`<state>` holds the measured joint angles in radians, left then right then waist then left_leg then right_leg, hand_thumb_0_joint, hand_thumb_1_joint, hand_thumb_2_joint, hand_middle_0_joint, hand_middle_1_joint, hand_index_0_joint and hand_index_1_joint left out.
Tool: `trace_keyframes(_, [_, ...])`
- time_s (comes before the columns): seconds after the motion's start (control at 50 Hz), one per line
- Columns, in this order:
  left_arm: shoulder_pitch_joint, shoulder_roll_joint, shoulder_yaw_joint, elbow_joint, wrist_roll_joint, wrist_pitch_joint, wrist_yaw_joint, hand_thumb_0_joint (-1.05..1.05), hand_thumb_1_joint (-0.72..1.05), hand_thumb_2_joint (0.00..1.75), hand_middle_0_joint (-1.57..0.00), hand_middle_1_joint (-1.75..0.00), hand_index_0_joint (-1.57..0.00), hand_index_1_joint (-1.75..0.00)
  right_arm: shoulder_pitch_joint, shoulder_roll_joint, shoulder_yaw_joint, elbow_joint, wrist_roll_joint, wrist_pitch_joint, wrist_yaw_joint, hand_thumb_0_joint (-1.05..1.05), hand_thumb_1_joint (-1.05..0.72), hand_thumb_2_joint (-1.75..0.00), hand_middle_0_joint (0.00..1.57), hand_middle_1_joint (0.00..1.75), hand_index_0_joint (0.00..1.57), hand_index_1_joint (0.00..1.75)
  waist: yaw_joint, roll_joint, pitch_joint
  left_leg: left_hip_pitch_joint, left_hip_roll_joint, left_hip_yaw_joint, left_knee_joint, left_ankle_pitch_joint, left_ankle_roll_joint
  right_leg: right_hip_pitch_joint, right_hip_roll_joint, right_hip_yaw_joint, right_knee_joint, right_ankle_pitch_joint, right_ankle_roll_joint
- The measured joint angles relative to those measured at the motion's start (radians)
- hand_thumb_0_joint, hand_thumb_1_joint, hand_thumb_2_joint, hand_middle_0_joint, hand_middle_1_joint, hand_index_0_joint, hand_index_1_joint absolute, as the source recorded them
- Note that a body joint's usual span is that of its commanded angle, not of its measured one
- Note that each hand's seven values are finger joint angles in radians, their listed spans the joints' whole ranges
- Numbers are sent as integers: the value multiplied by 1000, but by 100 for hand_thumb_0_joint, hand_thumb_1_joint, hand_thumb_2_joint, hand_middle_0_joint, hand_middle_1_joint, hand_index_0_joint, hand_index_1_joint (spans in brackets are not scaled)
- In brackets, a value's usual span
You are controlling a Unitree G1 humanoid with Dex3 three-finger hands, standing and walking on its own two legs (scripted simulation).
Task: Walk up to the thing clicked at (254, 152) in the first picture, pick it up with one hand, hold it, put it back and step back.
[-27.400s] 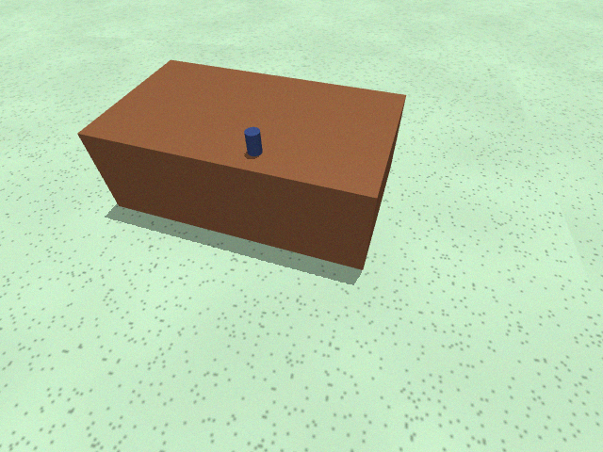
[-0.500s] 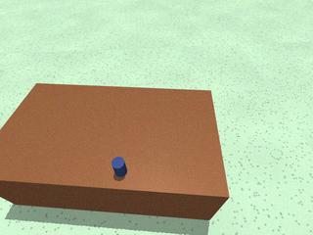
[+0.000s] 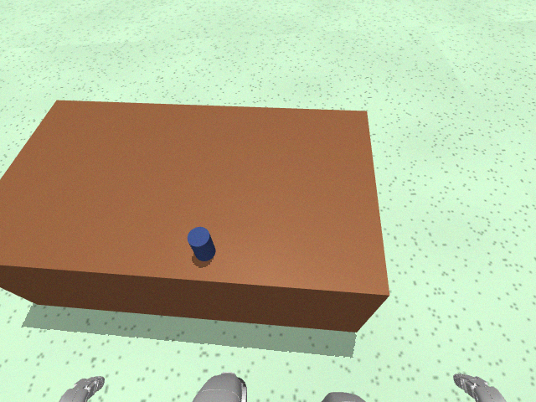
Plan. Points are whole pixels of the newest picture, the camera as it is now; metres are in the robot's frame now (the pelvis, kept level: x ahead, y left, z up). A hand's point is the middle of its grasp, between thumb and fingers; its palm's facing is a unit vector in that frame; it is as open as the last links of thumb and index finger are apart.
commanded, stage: step back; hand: left
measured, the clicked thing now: (202, 244) +0.48 +0.22 -0.30
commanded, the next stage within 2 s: none
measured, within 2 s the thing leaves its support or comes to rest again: neither
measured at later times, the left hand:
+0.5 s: hand out of the picture +0.00 +0.29 -0.15, palm faces +0.09 -0.92 -0.39, open 7.4 cm
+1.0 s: hand out of the picture -0.13 +0.28 -0.12, palm faces +0.02 -0.89 -0.46, open 7.4 cm
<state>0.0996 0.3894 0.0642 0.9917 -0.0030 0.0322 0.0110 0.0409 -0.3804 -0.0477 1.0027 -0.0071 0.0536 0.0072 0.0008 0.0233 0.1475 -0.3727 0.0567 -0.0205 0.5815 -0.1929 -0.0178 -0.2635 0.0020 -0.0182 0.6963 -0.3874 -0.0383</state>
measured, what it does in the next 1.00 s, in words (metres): walks backwards: left foot, then right foot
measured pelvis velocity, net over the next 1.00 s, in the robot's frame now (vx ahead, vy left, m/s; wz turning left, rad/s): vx -0.23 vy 0.00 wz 0.02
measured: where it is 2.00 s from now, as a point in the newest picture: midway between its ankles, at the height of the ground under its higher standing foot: outside the picture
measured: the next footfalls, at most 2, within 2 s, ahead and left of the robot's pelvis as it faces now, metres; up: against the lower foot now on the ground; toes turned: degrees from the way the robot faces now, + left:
left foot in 0.38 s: -0.04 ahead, +0.13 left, +0.00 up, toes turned +2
right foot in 0.74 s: -0.15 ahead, -0.12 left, +0.00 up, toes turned +1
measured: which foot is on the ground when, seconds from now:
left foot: down 0.00-0.02, up 0.04-0.36, down 0.38-0.76, up 0.78-1.00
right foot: down 0.00-0.40, up 0.42-0.72, down 0.74-1.00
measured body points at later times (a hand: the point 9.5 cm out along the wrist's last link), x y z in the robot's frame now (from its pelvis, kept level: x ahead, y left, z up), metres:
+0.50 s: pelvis -0.09 +0.02 +0.00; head -0.02 +0.03 +0.44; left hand -0.01 +0.34 -0.13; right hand +0.04 -0.28 -0.12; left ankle -0.08 +0.13 -0.73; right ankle -0.09 -0.12 -0.67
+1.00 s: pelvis -0.23 +0.00 +0.00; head -0.17 -0.02 +0.44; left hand -0.13 +0.32 -0.09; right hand -0.14 -0.32 -0.14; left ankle -0.25 +0.14 -0.67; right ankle -0.19 -0.12 -0.73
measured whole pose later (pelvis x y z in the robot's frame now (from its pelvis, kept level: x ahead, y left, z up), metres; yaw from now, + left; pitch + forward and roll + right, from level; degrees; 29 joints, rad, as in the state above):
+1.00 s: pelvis -0.23 +0.00 +0.00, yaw +1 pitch -2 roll +1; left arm 0.16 0.36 0.07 0.81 0.04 0.03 0.03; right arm 0.19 -0.42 -0.05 0.89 0.00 0.08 -0.02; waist 0.01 0.06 0.16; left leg -0.41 -0.08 -0.13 1.05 -0.52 -0.02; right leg -0.33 -0.03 0.01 0.64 -0.28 0.00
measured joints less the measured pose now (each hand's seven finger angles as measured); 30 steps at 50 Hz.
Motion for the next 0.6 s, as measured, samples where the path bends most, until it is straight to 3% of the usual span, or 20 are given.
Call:
trace_keyframes(0.04, [17, -4, 7, -14, 12, -7, 2, 0, 91, 90, -21, -30, -20, -30, -12, -18, -6, -19, 6, 15, -4, 1, -90, -90, 20, 30, 21, 30, 5, 14, 4, -58, -14, -28, 97, -75, 17, 4, 3, 1, -30, -12, 17])
trace_keyframes(0.08, [31, -22, 1, -23, 26, -6, 0, 0, 91, 90, -21, -30, -20, -30, -22, -32, -14, -37, 6, 26, -16, 1, -90, -90, 20, 30, 21, 30, 8, 32, 21, -113, -84, -100, 281, -246, 34, -15, 0, -2, -4, -11, 13])
trace_keyframes(0.1, [40, -29, -2, -27, 30, -4, 0, 0, 91, 90, -21, -30, -20, -30, -20, -35, -16, -45, 7, 27, -19, 1, -91, -90, 20, 30, 21, 30, 15, 32, 25, -135, -118, -115, 380, -286, 38, -22, -5, 4, -7, -1, 11])
trace_keyframes(0.14, [47, -43, -4, -31, 34, 1, 0, 1, 91, 90, -21, -30, -20, -30, -5, -39, -18, -60, 14, 21, -21, 1, -91, -90, 20, 30, 20, 30, 17, 38, 28, -156, -161, -128, 523, -296, 38, -22, -14, 3, -36, 26, 10])
trace_keyframes(0.18, [48, -48, -7, -46, 37, 4, 4, 1, 90, 90, -21, -30, -20, -30, 20, -39, -13, -69, 15, 15, -22, 0, -91, -90, 20, 30, 20, 30, 19, 38, 28, -146, -173, -118, 578, -290, 30, -28, -22, -4, -58, 46, 11])
trace_keyframes(0.24, [40, -50, -7, -89, 33, -5, 15, 1, 90, 90, -21, -30, -20, -30, 52, -38, 0, -68, 8, 17, -23, 0, -91, -90, 20, 30, 20, 30, 25, 36, 36, -89, -156, -100, 520, -298, 18, -39, -32, -21, -65, 61, 13])
trace_keyframes(0.32, [31, -43, -5, -146, 23, -14, 24, 1, 90, 90, -21, -30, -20, -30, 67, -26, 10, -71, -3, 18, -19, 1, -91, -90, 20, 30, 21, 30, 27, 22, 55, 4, -103, -57, 296, -304, 21, -66, -49, -46, -30, 61, 22])
trace_keyframes(0.36, [28, -32, -6, -161, 16, -7, 22, 1, 90, 90, -21, -30, -20, -30, 68, -19, 9, -77, -7, 9, -14, 1, -91, -90, 20, 30, 21, 30, 21, 8, 60, 54, -85, -31, 155, -243, 30, -88, -61, -56, 8, 51, 32])
trace_keyframes(0.4, [18, -15, -4, -162, 9, 4, 19, 1, 90, 90, -21, -30, -20, -30, 59, -2, 3, -81, -15, -1, -9, 1, -91, -90, 20, 30, 21, 30, 24, -31, 74, 77, -99, -5, 98, -152, 31, -109, -85, -38, 52, 44, 41])
trace_keyframes(0.42, [15, -12, -2, -157, 4, 11, 19, 1, 90, 90, -21, -30, -20, -30, 56, 3, 4, -87, -15, -3, -4, 1, -91, -90, 20, 30, 21, 30, 28, -41, 77, 72, -100, 4, 107, -154, 34, -121, -69, -5, 80, 21, 33])
trace_keyframes(0.46, [9, -13, 2, -139, 3, 25, 23, 1, 90, 90, -21, -30, -20, -30, 55, 9, 7, -99, -15, -9, 5, 1, -90, -90, 20, 30, 21, 30, 16, -29, 67, 59, -82, -7, 113, -151, 42, -152, 11, 66, 229, -131, 24])
trace_keyframes(0.5, [15, -9, 7, -133, 0, 30, 26, 1, 91, 90, -21, -30, -20, -30, 55, 19, 13, -109, -19, -8, 2, 1, -90, -90, 20, 30, 21, 30, 13, -32, 49, 58, -68, -5, 83, -126, 44, -183, 72, 115, 388, -182, 17])
trace_keyframes(0.54, [26, -6, 11, -135, -3, 23, 25, 1, 91, 90, -21, -30, -20, -30, 50, 24, 16, -121, -19, -7, -5, 1, -90, -90, 20, 30, 21, 30, 16, -34, 35, 55, -56, 6, 53, -98, 47, -195, 96, 127, 479, -173, 22])
trace_keyframes(0.6, [45, -4, 14, -140, 1, 12, 20, 1, 91, 90, -21, -30, -20, -30, 34, 24, 16, -144, -20, -9, -12, 1, -90, -90, 20, 30, 21, 30, 18, -30, 31, 44, -40, 25, 33, -67, 50, -165, 89, 118, 474, -158, 46])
